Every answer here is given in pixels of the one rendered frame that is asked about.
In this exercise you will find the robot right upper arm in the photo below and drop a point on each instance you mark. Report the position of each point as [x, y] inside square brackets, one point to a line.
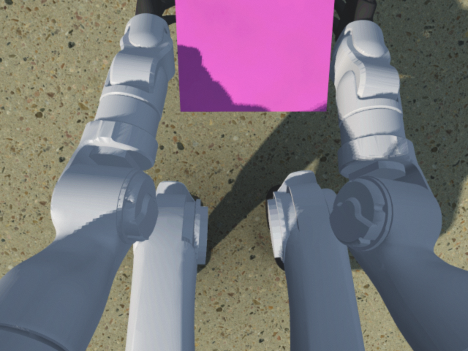
[391, 227]

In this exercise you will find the robot right foot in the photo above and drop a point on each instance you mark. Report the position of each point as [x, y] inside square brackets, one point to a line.
[269, 197]

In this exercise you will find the left robot hand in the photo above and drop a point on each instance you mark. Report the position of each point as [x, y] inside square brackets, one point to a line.
[156, 7]

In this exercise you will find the carton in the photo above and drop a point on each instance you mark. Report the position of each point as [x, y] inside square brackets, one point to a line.
[253, 55]

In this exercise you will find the robot left upper arm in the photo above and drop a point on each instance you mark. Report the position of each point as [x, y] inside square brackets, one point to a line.
[54, 300]

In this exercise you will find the right robot shin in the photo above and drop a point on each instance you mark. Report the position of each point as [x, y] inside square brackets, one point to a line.
[306, 177]

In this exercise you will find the robot right forearm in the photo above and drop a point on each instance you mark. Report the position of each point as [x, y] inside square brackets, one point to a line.
[373, 141]

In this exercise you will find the robot left forearm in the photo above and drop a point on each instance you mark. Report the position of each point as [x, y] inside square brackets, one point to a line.
[123, 133]

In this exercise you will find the right robot hand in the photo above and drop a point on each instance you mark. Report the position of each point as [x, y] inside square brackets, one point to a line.
[351, 11]

